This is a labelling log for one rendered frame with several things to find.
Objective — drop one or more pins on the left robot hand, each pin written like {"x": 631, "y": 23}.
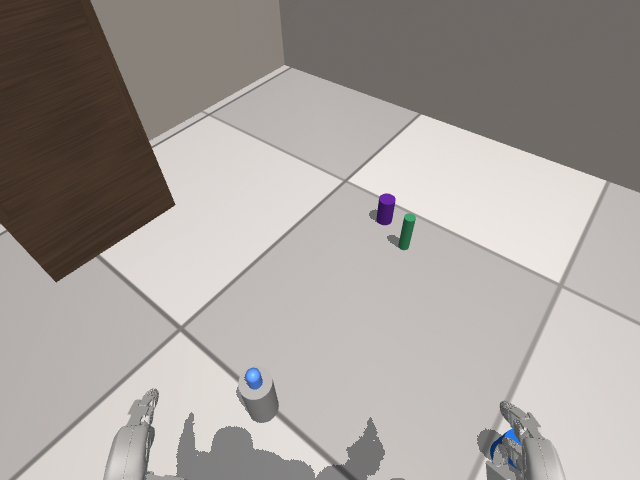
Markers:
{"x": 129, "y": 454}

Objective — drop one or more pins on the right robot hand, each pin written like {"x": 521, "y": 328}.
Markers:
{"x": 536, "y": 459}

